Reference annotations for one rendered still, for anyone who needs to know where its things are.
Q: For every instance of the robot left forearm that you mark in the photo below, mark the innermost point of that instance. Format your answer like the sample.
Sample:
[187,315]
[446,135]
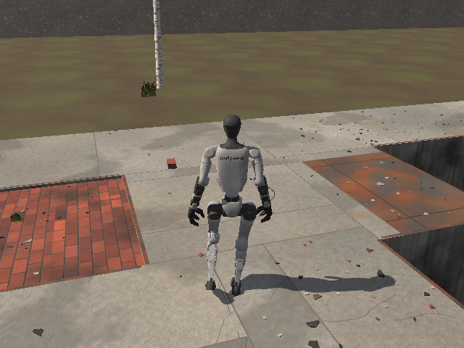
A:
[197,195]

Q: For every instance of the robot left hand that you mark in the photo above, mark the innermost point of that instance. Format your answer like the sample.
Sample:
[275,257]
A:
[192,216]

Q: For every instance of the robot right upper arm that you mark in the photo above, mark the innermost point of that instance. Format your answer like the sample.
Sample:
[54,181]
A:
[257,164]

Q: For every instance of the robot right hand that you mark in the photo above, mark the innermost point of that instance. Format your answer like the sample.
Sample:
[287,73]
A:
[267,210]

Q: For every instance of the robot right thigh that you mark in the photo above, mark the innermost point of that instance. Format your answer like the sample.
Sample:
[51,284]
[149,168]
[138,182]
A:
[249,212]

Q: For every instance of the left robot foot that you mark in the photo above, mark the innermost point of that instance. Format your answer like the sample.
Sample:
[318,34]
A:
[210,285]

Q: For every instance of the robot right forearm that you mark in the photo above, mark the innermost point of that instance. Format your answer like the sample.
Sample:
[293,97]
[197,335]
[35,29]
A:
[264,194]

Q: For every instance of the robot left upper arm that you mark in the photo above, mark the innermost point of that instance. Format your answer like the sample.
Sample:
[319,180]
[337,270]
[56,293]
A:
[205,166]

